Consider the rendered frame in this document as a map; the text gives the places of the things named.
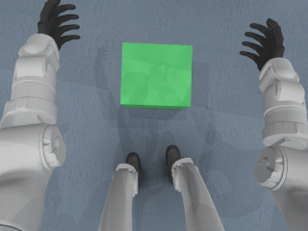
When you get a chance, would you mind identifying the left robot upper arm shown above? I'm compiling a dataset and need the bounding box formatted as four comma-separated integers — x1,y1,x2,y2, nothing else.
0,122,66,231

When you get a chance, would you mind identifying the robot right hand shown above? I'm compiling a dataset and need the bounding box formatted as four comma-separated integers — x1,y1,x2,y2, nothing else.
240,18,285,71

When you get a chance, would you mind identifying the right robot forearm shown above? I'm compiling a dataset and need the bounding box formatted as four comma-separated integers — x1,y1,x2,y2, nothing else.
258,57,308,152

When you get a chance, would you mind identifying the robot right thigh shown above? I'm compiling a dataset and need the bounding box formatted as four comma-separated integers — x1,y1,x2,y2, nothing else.
172,162,225,231

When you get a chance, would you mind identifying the carton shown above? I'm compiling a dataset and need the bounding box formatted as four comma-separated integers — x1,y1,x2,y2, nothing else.
120,42,193,110

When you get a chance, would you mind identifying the robot left hand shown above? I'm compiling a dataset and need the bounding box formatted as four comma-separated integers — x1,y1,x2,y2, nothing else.
38,0,81,51

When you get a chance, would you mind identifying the left robot forearm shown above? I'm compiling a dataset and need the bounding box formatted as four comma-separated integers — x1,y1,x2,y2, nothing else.
0,33,60,130

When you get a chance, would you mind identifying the robot left shin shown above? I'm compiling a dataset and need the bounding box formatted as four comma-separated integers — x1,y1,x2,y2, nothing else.
112,164,136,179

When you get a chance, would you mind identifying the right robot upper arm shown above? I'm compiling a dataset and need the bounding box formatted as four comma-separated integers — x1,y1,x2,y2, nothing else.
254,145,308,231

